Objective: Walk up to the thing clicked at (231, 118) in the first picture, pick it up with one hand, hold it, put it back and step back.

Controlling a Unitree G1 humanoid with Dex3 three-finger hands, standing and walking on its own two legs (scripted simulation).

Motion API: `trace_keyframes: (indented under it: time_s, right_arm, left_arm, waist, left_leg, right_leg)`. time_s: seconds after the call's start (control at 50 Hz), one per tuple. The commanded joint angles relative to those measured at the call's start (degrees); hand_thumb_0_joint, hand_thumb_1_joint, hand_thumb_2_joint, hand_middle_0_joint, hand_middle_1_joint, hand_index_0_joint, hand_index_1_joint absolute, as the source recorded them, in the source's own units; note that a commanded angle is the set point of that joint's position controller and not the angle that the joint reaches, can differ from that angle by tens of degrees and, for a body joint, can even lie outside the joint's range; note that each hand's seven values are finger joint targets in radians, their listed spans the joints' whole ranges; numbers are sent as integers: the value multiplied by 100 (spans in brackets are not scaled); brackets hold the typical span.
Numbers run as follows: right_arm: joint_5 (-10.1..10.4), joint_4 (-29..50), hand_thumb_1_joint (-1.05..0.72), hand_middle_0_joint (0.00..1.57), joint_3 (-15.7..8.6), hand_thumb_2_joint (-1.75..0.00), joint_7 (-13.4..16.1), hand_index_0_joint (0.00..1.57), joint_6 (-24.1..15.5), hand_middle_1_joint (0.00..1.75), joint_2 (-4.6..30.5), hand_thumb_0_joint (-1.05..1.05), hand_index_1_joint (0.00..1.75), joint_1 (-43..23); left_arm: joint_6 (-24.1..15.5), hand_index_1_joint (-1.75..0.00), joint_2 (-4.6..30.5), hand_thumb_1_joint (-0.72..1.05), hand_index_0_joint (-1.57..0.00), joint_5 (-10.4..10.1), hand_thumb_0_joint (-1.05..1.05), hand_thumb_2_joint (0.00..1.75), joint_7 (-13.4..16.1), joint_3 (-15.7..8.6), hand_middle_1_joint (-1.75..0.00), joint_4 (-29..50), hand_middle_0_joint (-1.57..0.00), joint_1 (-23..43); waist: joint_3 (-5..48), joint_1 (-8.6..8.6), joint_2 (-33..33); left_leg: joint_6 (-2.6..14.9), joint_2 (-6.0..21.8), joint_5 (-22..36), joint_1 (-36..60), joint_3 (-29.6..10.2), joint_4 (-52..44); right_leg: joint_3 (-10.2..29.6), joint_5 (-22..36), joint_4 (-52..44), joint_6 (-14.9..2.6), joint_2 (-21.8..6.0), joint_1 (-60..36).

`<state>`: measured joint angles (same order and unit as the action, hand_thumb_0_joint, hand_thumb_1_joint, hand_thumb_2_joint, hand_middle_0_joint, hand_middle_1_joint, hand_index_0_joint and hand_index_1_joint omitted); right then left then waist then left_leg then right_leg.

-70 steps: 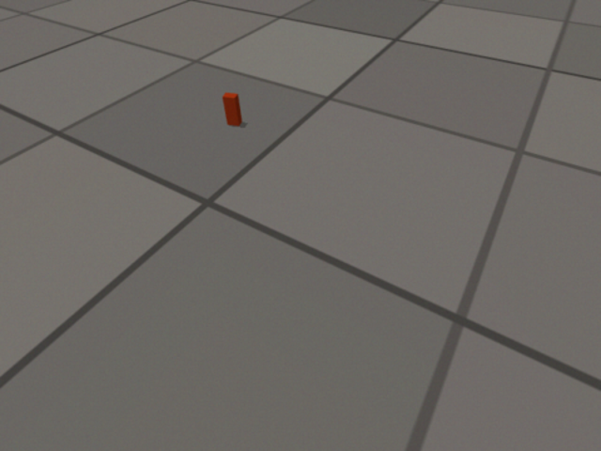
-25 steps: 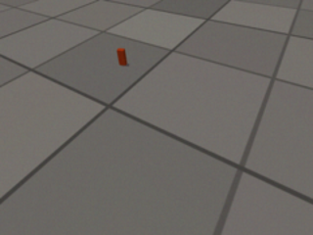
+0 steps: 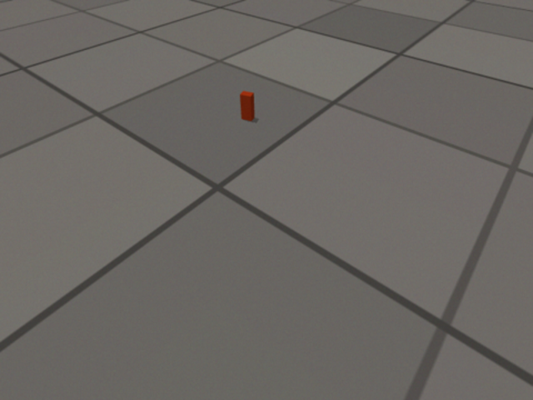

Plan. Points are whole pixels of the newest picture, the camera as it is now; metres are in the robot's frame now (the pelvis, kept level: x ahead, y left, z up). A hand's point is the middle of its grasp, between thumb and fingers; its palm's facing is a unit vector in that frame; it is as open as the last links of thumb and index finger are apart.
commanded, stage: walk up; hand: left
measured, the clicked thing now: (247, 106) +2.14 +0.26 -0.68
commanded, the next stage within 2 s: none
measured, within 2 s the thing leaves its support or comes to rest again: neither
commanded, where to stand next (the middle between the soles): +1.72 +0.02 m, yaw +2 degrees
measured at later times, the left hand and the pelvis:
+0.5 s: hand (145, 282) +0.39 +0.31 -0.14, palm faces -0.10 -0.94 -0.33, open 7.4 cm; pelvis +0.26 +0.04 -0.01, yaw +0 degrees
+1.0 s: hand (159, 224) +0.59 +0.34 -0.18, palm faces +0.04 -0.94 -0.35, open 7.4 cm; pelvis +0.58 +0.05 -0.03, yaw +2 degrees
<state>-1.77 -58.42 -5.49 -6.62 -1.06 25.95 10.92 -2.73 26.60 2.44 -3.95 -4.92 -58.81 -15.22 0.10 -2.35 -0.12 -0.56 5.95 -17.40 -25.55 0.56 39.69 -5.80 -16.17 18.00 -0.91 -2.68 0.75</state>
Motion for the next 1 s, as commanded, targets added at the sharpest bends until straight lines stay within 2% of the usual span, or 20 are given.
trace_keyframes:
  time_s: [0.0, 0.04, 0.06, 0.08, 0.1, 0.14, 0.18, 0.28, 0.44, 0.5, 0.54, 0.56, 0.58, 0.62, 0.68, 0.76, 0.88, 0.94, 0.96, 0.98]
  right_arm:
    - [45, 449, -90, 20, -306, -90, 23, 20, -202, 30, 932, 0, 30, 129]
    - [5, 83, -90, 20, -508, -90, 165, 20, -280, 30, 1343, 0, 30, 1200]
    - [-60, -41, -90, 20, -650, -90, 292, 20, -334, 30, 1914, 0, 30, 1945]
    - [39, 301, -90, 20, -645, -90, 319, 20, -414, 30, 2425, 0, 30, 1509]
    - [215, 509, -90, 20, -637, -90, 338, 20, -420, 30, 2345, 0, 30, 806]
    - [149, 711, -90, 20, -352, -90, 380, 20, -493, 30, 1704, 0, 30, 136]
    - [180, 720, -90, 20, -230, -90, 404, 20, -551, 30, 1389, 0, 30, 167]
    - [169, 825, -90, 20, -238, -90, 379, 20, -642, 30, 1412, 0, 30, 382]
    - [157, 783, -90, 20, -289, -90, 437, 20, -601, 30, 1429, 0, 30, 924]
    - [65, 879, -90, 20, -282, -90, 519, 20, -536, 30, 1407, 0, 30, 864]
    - [35, 949, -90, 20, -97, -90, 513, 20, -492, 30, 928, 0, 30, 1199]
    - [227, 1139, -90, 20, -5, -90, 515, 20, -524, 30, 605, 0, 30, 1536]
    - [205, 1059, -90, 20, -104, -90, 581, 20, -534, 30, 1182, 0, 30, 1040]
    - [260, 944, -90, 20, -93, -90, 520, 20, -579, 30, 1121, 0, 30, 662]
    - [157, 816, -90, 20, -102, -90, 384, 20, -444, 30, 991, 0, 30, 933]
    - [75, 1012, -90, 20, -134, -90, 181, 20, -370, 30, 834, 0, 30, 485]
    - [74, 1146, -90, 20, -173, -90, 126, 20, -460, 30, 759, 0, 30, -260]
    - [-13, 820, -90, 20, -333, -90, 247, 20, -521, 30, 1161, 0, 30, 925]
    - [-135, 685, -90, 20, -497, -90, 330, 20, -538, 30, 1624, 0, 30, 1768]
    - [-62, 909, -90, 20, -566, -90, 389, 20, -572, 30, 2020, 0, 30, 1775]
  left_arm:
    - [-177, -30, 1606, 90, -20, -25, 0, 90, -2, -312, -30, 759, -20, 1206]
    - [-116, -30, 1169, 90, -20, 32, 0, 90, -17, -143, -30, 752, -20, 1091]
    - [-106, -30, 582, 90, -20, -10, 0, 90, -49, 40, -30, 845, -20, 857]
    - [-138, -30, 712, 90, -20, -149, 0, 90, 6, 65, -30, 946, -20, 903]
    - [-193, -30, 1193, 90, -20, -100, 0, 90, 48, 50, -30, 945, -20, 1049]
    - [-181, -30, 1338, 90, -20, -281, 0, 90, -11, -31, -30, 615, -20, 584]
    - [-123, -30, 1337, 90, -20, -255, 0, 90, -92, -96, -30, 470, -20, 332]
    - [-25, -30, 1151, 90, -20, -179, 0, 90, -263, -110, -30, 779, -20, 811]
    - [-76, -30, 696, 90, -20, -188, 0, 90, -283, -46, -30, 1230, -20, 2012]
    - [-66, -30, 757, 90, -20, -234, 0, 90, -186, -154, -30, 961, -20, 1102]
    - [-115, -30, 1338, 90, -20, -155, 0, 90, -13, -443, -30, 583, -20, -717]
    - [-171, -30, 1918, 90, -20, -145, 0, 90, 32, -565, -30, 671, -20, -937]
    - [-177, -30, 1919, 90, -20, -273, 0, 90, 64, -579, -30, 810, -20, -620]
    - [-220, -30, 1476, 90, -20, -345, 0, 90, 139, -408, -30, 962, -20, -15]
    - [-316, -30, 1115, 90, -20, -289, 0, 90, 138, -264, -30, 1052, -20, 433]
    - [-436, -30, 1248, 90, -20, -200, 0, 90, 77, -276, -30, 1333, -20, 664]
    - [-373, -30, 1327, 90, -20, -203, 0, 90, -8, -239, -30, 1224, -20, 235]
    - [-321, -30, 1086, 90, -20, -181, 0, 90, 48, -105, -30, 1235, -20, -10]
    - [-302, -30, 728, 90, -20, -221, 0, 90, 96, 28, -30, 1294, -20, -211]
    - [-281, -30, 658, 90, -20, -356, 0, 90, 154, 13, -30, 1343, -20, -458]
  waist:
    - [-394, 562, 710]
    - [-27, 1095, -567]
    - [198, 1374, -2385]
    - [39, 1175, -2154]
    - [-349, 843, -1064]
    - [-397, 306, -345]
    - [-482, 227, -649]
    - [-708, 348, -611]
    - [-507, 588, -470]
    - [20, 86, -322]
    - [1251, -662, 760]
    - [1587, -526, 1934]
    - [1230, -609, 1174]
    - [352, -316, 477]
    - [-204, 183, 721]
    - [-392, 231, 740]
    - [-269, -1, 495]
    - [458, 641, -498]
    - [902, 1047, -1588]
    - [1064, 957, -1890]
  left_leg:
    - [25, -180, 555, 1617, 571, -708]
    - [262, -363, -278, 3447, 387, -806]
    - [527, 563, -2725, 4064, -1515, -2116]
    - [1138, 1915, -4157, 3329, -4661, -3710]
    - [1467, 2181, -3929, 2544, -4783, -3873]
    - [1162, 1455, -2239, 2205, -2467, -3113]
    - [892, 1003, -1496, 1712, -1369, -3244]
    - [1108, 933, -915, 1940, -718, -3575]
    - [898, 801, 1651, 2507, -41, -3021]
    - [794, 710, 3027, 2460, 182, -1459]
    - [511, 21, 1926, 984, 542, 1618]
    - [274, -765, -869, -874, 419, 3088]
    - [301, -485, -1082, -1373, -228, 3559]
    - [366, -123, -203, -1038, -534, 3446]
    - [316, 153, 142, -469, -416, 2308]
    - [24, 334, 267, -446, -111, 705]
    - [9, -56, 1474, 664, 464, -701]
    - [401, -391, 395, 2588, 545, -949]
    - [776, 555, -542, 3562, -847, -1348]
    - [1328, 1987, -1193, 4199, -3943, -2483]
  right_leg:
    - [676, -2372, -532, -878, -1169, 2023]
    - [169, -2104, 1648, -682, -709, 3194]
    - [-246, -1858, 4333, -450, 142, 4234]
    - [698, -1663, 5302, -311, 570, 4818]
    - [1406, -1137, 5379, -326, 8, 4526]
    - [1385, -271, 4748, -117, -434, 4102]
    - [1071, 212, 4137, 47, -516, 3551]
    - [725, 826, 3059, 254, -546, 3783]
    - [113, 1546, 1353, -136, -271, 2766]
    - [-76, 973, 1235, -299, 53, 1374]
    - [788, -420, 1158, -526, -367, -1266]
    - [3955, -1162, 219, -1236, -2178, -2544]
    - [4526, -1002, -163, -1637, -2371, -2027]
    - [2826, 399, -190, -1452, -1869, -541]
    - [1565, 237, -519, -1096, -1254, 895]
    - [1038, -399, -884, -1319, -1306, 1394]
    - [565, -249, -362, -1021, -970, 1425]
    - [122, 1485, 2023, -729, -561, 1775]
    - [-60, 851, 3906, -442, -178, 2784]
    - [385, -1347, 5030, -203, 765, 4197]
